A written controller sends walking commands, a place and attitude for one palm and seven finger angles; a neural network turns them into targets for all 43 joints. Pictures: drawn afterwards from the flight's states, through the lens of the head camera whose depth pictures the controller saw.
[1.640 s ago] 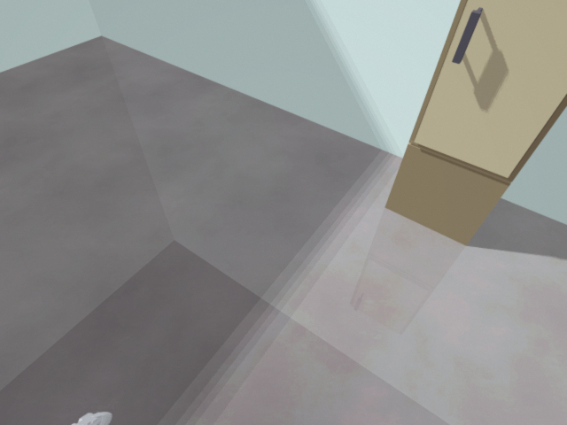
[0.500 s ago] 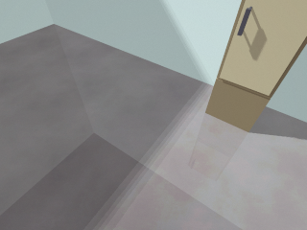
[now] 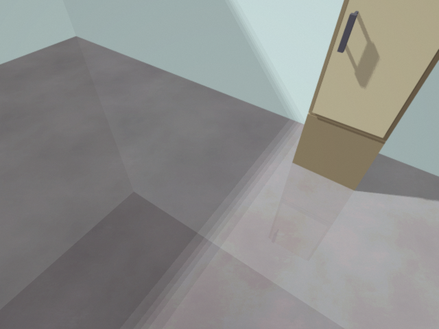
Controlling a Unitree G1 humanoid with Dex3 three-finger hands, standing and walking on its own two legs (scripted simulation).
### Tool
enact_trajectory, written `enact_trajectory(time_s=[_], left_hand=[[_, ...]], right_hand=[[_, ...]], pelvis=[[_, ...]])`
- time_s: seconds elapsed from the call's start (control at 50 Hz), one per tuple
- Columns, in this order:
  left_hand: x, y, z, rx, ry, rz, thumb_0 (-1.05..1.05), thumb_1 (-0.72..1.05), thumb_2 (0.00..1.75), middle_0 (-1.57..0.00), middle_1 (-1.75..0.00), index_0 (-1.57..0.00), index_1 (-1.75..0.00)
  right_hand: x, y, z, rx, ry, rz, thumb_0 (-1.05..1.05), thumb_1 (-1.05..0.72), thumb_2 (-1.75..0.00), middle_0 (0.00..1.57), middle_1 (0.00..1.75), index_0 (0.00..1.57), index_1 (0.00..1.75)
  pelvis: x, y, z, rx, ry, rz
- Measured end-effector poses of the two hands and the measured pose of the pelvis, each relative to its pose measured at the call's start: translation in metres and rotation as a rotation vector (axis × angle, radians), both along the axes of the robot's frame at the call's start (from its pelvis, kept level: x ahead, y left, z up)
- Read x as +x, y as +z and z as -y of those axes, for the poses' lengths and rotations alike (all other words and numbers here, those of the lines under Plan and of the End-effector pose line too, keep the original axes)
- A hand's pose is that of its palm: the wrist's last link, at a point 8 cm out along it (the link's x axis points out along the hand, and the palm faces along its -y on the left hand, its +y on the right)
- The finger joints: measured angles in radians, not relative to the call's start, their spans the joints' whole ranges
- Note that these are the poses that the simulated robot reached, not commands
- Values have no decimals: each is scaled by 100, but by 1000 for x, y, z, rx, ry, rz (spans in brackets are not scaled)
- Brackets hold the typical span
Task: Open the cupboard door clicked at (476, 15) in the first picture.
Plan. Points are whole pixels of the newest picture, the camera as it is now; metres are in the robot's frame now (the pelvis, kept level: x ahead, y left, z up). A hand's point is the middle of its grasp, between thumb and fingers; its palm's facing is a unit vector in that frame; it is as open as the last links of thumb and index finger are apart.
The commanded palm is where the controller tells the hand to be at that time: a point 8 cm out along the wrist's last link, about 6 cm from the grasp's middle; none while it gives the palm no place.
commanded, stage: walk to a spot facing it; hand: left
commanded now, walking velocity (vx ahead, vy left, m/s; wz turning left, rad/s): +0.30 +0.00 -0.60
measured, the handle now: (348, 31) +1.17 -0.43 +0.07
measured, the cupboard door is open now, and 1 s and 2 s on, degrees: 0 0 0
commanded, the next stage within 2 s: turn to face it in 1.08 s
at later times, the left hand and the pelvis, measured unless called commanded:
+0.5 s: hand out of the picture +0.08 +0.15 -0.16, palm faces -0.15 -0.97 -0.17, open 7.3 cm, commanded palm none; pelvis +0.12 -0.03 +0.00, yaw -14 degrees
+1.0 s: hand (205, 184) +0.54 +0.08 -0.16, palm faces -0.52 -0.82 -0.25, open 7.4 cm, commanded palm none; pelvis +0.32 -0.03 -0.01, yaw -33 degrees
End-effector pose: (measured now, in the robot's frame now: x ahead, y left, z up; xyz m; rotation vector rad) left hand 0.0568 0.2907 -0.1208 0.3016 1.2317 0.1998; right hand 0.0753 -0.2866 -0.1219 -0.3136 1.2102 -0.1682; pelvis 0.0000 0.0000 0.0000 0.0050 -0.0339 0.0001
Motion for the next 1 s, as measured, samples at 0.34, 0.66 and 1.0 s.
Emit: enact_trajectory(time_s=[0.34, 0.66, 1.0], left_hand=[[9, -25, 83, -117, -22, -133, 0, 91, 90, -20, -30, -20, -30], [131, -40, 56, -121, -112, -298, 0, 90, 90, -20, -30, -20, -30], [503, -6, 165, -123, -593, 97, 0, 92, 90, -19, -30, -19, -30]], right_hand=[[-28, -38, -9, 125, -198, -140, 1, -90, -90, 20, 30, 20, 30], [208, -9, -23, 96, -226, 256, 1, -90, -90, 20, 30, 20, 30], [100, -21, -47, 109, -702, -114, 1, -92, -90, 20, 30, 20, 30]], pelvis=[[66, -15, 30, 1, -151, -21], [203, -23, 6, -13, -333, -57], [318, -9, 31, 16, -571, -36]])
